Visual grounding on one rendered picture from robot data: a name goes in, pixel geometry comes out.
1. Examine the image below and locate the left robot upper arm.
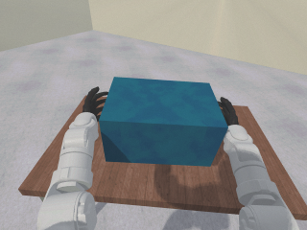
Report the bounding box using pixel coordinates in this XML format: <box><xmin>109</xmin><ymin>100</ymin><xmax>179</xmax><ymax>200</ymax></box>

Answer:
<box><xmin>37</xmin><ymin>191</ymin><xmax>97</xmax><ymax>230</ymax></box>

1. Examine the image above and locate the robot right hand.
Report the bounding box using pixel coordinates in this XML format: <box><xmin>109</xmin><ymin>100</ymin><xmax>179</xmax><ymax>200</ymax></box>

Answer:
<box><xmin>218</xmin><ymin>97</ymin><xmax>239</xmax><ymax>127</ymax></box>

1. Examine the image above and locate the robot left hand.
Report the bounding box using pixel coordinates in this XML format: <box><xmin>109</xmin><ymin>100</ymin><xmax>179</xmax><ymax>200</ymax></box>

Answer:
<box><xmin>83</xmin><ymin>86</ymin><xmax>108</xmax><ymax>122</ymax></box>

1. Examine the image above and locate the robot right forearm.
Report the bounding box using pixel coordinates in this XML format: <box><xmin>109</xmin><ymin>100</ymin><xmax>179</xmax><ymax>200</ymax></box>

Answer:
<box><xmin>223</xmin><ymin>125</ymin><xmax>299</xmax><ymax>230</ymax></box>

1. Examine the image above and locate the right robot upper arm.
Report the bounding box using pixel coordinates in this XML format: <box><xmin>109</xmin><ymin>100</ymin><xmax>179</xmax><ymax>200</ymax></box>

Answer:
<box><xmin>239</xmin><ymin>205</ymin><xmax>298</xmax><ymax>230</ymax></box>

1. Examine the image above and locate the carton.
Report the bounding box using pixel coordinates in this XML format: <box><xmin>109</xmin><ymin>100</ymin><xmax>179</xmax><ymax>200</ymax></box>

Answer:
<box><xmin>99</xmin><ymin>77</ymin><xmax>228</xmax><ymax>167</ymax></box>

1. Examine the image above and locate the table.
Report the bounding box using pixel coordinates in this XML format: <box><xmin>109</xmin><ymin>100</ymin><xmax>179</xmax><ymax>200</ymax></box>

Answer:
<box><xmin>18</xmin><ymin>95</ymin><xmax>307</xmax><ymax>220</ymax></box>

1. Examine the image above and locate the robot left forearm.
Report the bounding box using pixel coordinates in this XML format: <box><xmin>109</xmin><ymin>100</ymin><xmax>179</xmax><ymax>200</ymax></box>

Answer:
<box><xmin>36</xmin><ymin>112</ymin><xmax>99</xmax><ymax>230</ymax></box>

